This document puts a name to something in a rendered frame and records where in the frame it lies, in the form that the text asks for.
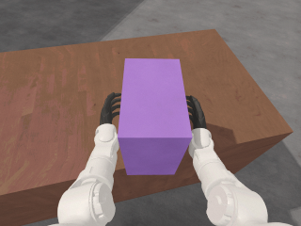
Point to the pedestal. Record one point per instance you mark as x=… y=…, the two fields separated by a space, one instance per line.
x=51 y=100

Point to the robot right upper arm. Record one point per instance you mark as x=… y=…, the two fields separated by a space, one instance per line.
x=230 y=205

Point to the robot left upper arm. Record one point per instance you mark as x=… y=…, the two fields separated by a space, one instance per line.
x=87 y=205

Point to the left robot hand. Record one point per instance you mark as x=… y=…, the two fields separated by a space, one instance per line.
x=106 y=113

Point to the carton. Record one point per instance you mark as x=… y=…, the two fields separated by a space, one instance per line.
x=154 y=126

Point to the robot right forearm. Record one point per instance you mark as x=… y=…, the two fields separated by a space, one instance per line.
x=208 y=166

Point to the right robot hand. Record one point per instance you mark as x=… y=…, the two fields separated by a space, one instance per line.
x=197 y=117

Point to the robot left forearm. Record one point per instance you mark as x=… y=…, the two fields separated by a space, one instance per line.
x=102 y=162

